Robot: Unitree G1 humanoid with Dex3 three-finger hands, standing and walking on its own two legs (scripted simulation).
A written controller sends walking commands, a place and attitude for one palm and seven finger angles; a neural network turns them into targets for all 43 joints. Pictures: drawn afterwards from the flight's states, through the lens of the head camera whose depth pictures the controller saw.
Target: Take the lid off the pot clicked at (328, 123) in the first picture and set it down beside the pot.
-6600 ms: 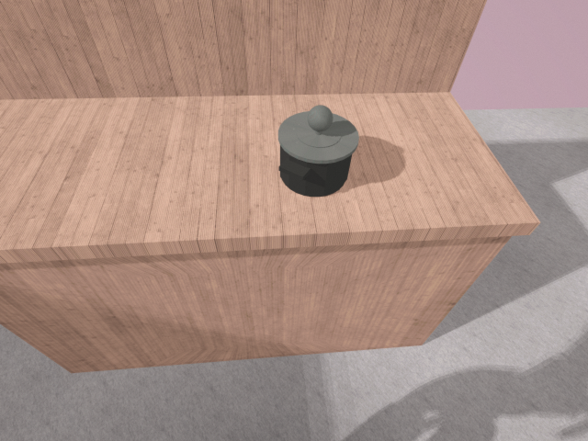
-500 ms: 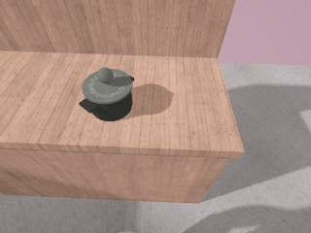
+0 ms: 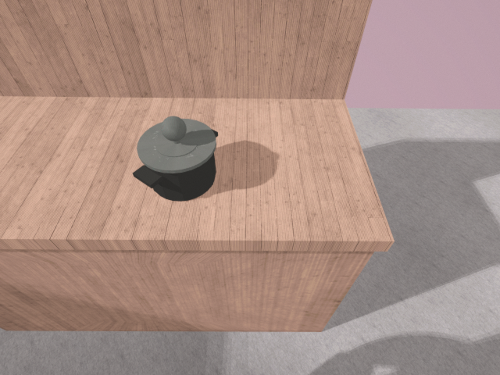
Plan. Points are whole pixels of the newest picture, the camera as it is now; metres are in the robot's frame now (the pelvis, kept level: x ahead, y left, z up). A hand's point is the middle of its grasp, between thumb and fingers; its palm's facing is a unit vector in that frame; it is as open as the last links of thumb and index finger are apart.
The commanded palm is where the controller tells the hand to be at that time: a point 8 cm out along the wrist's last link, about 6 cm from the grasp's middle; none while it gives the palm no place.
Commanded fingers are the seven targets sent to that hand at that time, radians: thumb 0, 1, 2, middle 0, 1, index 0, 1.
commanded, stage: come to a stop and stand still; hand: left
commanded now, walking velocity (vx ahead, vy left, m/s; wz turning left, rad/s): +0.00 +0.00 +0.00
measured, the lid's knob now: (173, 128) +0.52 +0.17 +0.10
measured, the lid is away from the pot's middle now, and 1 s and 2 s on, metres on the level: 0.00 0.00 0.00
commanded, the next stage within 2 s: look again from close up in 0.92 s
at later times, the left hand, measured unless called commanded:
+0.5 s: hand out of the picture +0.01 +0.15 -0.17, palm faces +0.00 -0.98 -0.18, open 7.4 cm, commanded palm none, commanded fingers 0.00 0.90 0.90 -0.20 -0.30 -0.20 -0.30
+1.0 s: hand out of the picture +0.02 +0.14 -0.17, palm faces +0.01 -0.98 -0.18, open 7.4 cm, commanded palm none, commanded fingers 0.00 0.90 0.90 -0.20 -0.30 -0.20 -0.30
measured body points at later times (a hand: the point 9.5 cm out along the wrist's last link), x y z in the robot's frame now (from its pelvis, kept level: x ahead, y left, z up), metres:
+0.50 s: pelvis +0.01 -0.02 +0.01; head +0.03 -0.01 +0.46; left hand +0.01 +0.20 -0.16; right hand +0.03 -0.25 -0.15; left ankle +0.02 +0.09 -0.73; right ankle -0.06 -0.15 -0.73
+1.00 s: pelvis +0.01 -0.03 +0.01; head +0.04 -0.02 +0.46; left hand +0.02 +0.19 -0.15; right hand +0.03 -0.26 -0.14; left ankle +0.02 +0.09 -0.73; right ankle -0.06 -0.15 -0.73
